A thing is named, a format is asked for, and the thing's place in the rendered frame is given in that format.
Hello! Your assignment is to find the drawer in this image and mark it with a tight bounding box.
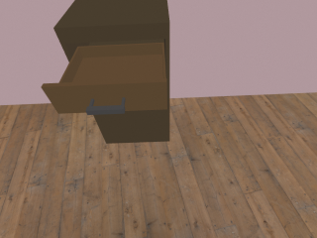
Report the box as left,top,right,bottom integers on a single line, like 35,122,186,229
42,43,167,114

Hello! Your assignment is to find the handle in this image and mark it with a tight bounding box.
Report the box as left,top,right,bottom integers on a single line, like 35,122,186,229
85,97,126,115

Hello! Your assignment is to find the cabinet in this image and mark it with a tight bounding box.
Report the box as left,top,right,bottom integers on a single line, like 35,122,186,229
53,0,170,144

